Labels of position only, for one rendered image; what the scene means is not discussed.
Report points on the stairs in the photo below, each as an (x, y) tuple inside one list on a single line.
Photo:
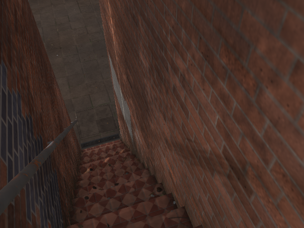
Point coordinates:
[(115, 190)]

